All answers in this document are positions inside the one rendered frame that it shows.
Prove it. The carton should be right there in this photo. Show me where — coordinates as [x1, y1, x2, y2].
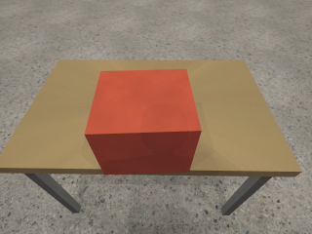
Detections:
[84, 69, 202, 176]

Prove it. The table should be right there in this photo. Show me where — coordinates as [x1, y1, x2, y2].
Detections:
[0, 59, 302, 215]

